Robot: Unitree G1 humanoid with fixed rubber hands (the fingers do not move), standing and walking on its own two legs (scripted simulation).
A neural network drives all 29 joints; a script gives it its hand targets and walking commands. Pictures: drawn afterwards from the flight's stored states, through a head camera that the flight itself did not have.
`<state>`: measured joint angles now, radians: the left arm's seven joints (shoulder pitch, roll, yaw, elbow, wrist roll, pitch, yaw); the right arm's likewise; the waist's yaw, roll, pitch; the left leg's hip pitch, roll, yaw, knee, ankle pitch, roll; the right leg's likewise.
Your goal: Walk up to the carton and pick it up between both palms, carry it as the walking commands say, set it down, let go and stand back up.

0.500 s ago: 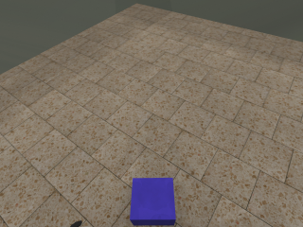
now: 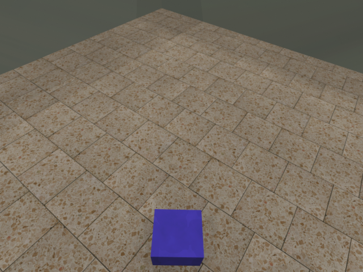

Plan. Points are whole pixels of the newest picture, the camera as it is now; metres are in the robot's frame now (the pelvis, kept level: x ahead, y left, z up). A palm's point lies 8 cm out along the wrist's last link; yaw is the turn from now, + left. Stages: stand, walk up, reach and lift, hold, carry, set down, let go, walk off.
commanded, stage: walk up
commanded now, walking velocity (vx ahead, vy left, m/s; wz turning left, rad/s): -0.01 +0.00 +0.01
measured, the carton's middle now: (177, 237) +0.41 +0.00 -0.69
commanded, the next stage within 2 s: stand in 0.04 s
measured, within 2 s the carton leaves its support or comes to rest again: neither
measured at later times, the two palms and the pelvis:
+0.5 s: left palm out of the picture +0.15 +0.22 -0.12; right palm out of the picture +0.13 -0.24 -0.12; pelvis -0.01 +0.00 -0.01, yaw +0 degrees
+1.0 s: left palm (110, 257) +0.21 +0.20 -0.18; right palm (268, 259) +0.20 -0.22 -0.17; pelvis -0.04 -0.02 -0.06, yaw +0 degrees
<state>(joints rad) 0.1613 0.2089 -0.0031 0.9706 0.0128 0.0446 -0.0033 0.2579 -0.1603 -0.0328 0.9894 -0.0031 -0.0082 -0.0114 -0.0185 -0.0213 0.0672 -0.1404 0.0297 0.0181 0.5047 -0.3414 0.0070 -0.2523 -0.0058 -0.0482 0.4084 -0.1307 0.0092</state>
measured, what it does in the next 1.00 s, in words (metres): lowers itself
